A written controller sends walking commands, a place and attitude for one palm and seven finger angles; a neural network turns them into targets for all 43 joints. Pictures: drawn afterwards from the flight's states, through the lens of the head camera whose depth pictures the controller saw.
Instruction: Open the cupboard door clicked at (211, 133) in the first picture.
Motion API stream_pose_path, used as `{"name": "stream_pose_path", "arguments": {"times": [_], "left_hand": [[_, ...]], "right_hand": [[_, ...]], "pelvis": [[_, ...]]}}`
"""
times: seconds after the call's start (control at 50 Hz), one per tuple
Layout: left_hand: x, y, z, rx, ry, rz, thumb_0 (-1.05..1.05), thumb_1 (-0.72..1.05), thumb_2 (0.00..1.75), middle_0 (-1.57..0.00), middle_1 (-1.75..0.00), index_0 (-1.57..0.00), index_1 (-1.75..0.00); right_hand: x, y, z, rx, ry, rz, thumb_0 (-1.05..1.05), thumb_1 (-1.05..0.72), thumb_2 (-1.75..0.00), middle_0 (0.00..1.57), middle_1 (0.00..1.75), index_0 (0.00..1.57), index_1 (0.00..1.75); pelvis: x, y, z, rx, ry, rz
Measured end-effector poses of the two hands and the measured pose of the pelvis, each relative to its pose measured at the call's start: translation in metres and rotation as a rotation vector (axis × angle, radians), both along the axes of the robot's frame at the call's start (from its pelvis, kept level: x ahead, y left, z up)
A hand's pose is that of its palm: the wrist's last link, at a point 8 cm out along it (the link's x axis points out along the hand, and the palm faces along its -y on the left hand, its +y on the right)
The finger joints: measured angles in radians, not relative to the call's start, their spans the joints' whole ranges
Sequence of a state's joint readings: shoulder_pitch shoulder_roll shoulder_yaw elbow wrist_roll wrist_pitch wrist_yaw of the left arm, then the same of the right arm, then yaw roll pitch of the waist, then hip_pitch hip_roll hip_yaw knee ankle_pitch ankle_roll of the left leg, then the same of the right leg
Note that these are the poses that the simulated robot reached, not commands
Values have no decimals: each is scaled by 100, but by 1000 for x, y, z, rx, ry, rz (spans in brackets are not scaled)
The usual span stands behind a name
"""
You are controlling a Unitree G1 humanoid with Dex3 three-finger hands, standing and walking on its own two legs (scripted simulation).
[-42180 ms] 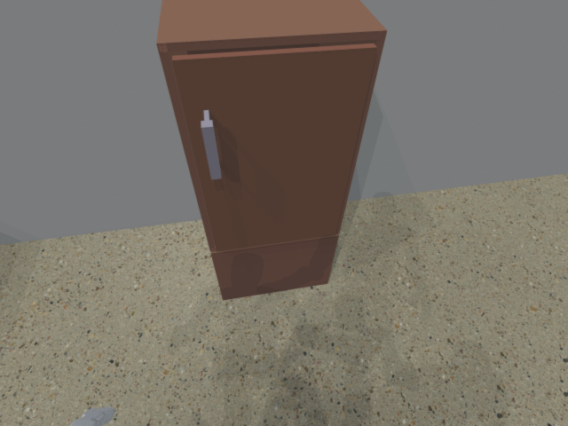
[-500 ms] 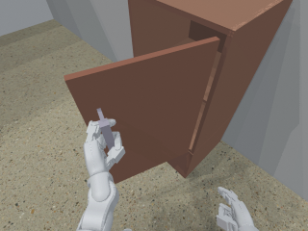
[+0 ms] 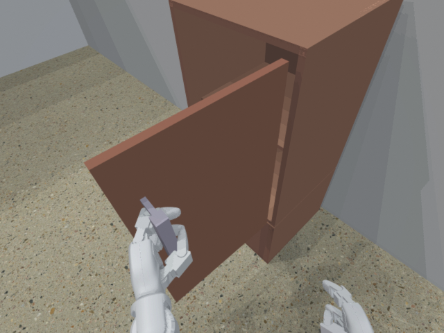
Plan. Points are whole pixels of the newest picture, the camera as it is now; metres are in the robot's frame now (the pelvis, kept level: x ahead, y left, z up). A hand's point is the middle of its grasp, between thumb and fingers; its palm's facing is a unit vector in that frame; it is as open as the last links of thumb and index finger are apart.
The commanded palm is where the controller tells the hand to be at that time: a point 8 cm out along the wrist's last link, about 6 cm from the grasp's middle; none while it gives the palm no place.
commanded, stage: open thumb and fingers to let go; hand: left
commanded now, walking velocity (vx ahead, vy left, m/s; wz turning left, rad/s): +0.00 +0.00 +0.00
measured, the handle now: (161, 230) +0.28 +0.12 +0.06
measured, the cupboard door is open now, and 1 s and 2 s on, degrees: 88 87 88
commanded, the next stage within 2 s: slide the hand sideways off the handle in 0.76 s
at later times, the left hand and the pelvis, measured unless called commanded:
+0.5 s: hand (179, 250) +0.25 +0.08 +0.07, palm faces +0.30 -0.96 +0.00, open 13.0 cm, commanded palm +0.20 +0.12 +0.06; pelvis -0.01 +0.01 +0.00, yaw +0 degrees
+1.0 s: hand (174, 263) +0.22 +0.08 +0.07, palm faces -0.06 -1.00 -0.03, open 15.7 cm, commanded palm +0.20 +0.12 +0.06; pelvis -0.02 +0.04 -0.01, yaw +0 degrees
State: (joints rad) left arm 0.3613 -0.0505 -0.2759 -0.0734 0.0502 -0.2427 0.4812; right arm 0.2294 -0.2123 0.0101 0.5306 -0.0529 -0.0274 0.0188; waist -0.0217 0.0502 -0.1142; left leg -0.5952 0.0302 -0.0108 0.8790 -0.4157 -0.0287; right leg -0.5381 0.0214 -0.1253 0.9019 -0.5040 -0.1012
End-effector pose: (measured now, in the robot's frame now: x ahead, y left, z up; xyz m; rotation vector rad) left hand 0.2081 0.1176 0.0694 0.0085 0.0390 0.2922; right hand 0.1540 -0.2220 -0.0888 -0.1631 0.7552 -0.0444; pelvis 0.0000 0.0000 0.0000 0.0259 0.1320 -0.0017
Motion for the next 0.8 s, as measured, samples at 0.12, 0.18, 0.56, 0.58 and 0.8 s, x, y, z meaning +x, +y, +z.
{"name": "stream_pose_path", "arguments": {"times": [0.12,0.18,0.56,0.58,0.8], "left_hand": [[5,1,-1,0,-12,39,1,60,76,-36,-132,-38,-133],[3,2,0,-5,-12,45,1,50,73,-36,-131,-38,-131],[2,7,-2,-4,-28,1,-1,-41,34,-29,-109,-31,-108],[3,7,-2,-3,-29,-1,-1,-43,34,-29,-105,-31,-105],[8,13,-2,1,-27,-36,-1,-50,31,-33,-68,-32,-70]], "right_hand": [[6,-1,-2,4,-15,15,1,-90,-90,20,29,20,30],[8,1,-1,11,-22,20,1,-90,-90,20,29,20,30],[-5,16,0,-2,-17,7,1,-90,-90,20,29,20,30],[-6,17,0,-2,-17,6,1,-90,-90,20,29,20,30],[-7,36,2,7,-26,16,1,-90,-90,20,29,20,30]], "pelvis": [[-4,-4,-2,7,8,3],[-6,-5,-2,9,7,4],[-15,11,-4,-8,1,-2],[-15,12,-4,-10,1,-3],[-17,26,-5,-22,-1,-10]]}}
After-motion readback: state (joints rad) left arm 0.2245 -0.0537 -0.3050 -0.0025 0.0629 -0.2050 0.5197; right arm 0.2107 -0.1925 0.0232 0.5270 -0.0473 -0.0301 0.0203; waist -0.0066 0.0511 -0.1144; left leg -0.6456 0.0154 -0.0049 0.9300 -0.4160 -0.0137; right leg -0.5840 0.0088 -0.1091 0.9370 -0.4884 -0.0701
